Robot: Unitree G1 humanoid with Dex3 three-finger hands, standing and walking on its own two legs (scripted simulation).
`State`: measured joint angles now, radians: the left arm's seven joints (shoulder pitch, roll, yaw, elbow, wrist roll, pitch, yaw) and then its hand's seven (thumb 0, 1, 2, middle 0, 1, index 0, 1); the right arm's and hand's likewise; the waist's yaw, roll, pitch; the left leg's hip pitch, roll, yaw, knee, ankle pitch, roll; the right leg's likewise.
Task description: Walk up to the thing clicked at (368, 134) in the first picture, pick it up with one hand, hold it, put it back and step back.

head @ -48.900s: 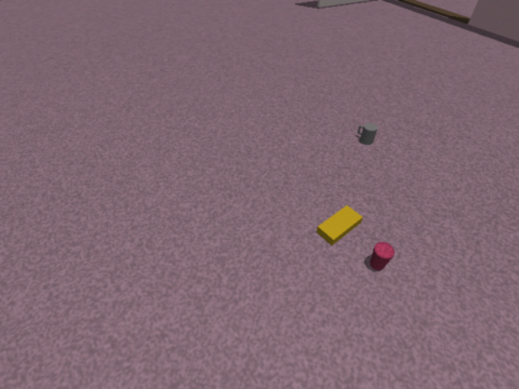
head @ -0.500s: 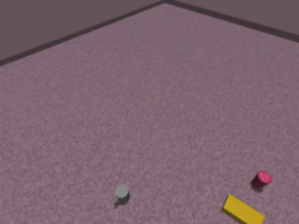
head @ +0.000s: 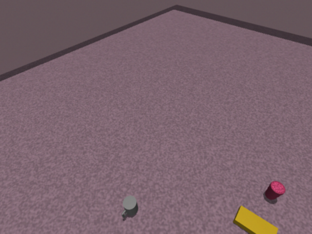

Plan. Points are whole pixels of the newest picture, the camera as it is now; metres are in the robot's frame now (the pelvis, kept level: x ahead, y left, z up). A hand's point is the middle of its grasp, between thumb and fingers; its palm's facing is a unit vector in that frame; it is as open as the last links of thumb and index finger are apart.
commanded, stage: stand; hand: left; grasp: from above
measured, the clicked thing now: (128, 208) +0.44 +0.21 -0.73
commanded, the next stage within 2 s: step back in 1.58 s
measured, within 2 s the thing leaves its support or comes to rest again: neither
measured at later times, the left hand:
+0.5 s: hand out of the picture +0.07 +0.24 -0.16, palm faces +0.02 -0.94 -0.33, open 7.3 cm
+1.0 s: hand out of the picture +0.08 +0.24 -0.15, palm faces +0.02 -0.94 -0.33, open 7.3 cm
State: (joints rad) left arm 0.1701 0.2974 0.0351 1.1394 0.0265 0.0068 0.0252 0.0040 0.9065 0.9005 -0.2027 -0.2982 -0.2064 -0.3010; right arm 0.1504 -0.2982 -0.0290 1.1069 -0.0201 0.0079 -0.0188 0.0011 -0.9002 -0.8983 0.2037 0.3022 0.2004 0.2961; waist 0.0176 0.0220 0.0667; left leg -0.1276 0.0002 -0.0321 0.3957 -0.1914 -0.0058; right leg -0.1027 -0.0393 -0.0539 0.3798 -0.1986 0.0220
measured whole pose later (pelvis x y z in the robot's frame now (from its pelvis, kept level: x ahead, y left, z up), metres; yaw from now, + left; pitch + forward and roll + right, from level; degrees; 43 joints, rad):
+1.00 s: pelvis +0.01 -0.01 +0.00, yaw +0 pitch -3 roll +0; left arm 0.10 0.32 0.03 1.16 0.01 0.00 0.01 0.00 0.91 0.90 -0.20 -0.30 -0.21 -0.30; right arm 0.11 -0.33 0.00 1.14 -0.01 0.00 -0.01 0.00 -0.90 -0.90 0.20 0.30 0.20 0.30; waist 0.01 0.01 0.06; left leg -0.10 0.02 -0.03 0.33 -0.17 -0.02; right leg -0.08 -0.02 -0.06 0.32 -0.18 0.01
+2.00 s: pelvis -0.04 +0.04 -0.01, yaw +1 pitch -1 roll -1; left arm -0.01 0.40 0.07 0.91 0.00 0.07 0.04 0.00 0.91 0.90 -0.20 -0.30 -0.21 -0.30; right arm 0.14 -0.35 -0.05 0.96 -0.02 0.04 0.00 0.00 -0.90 -0.90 0.20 0.30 0.20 0.30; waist -0.03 -0.05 0.21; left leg -0.27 -0.03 -0.02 0.62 -0.33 0.05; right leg -0.45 0.09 0.15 1.02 -0.55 -0.03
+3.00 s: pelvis -0.27 +0.04 -0.02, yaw -6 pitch -2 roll -1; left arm 0.20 0.41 0.10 0.82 0.01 0.07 0.00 0.01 0.91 0.90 -0.20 -0.30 -0.21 -0.30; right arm 0.10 -0.36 -0.04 0.80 -0.02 0.02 -0.02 0.00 -0.90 -0.90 0.21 0.30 0.20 0.30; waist 0.03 -0.04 0.19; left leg -0.36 0.05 -0.01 0.60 -0.21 0.00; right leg -0.31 0.04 0.12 0.90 -0.50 0.03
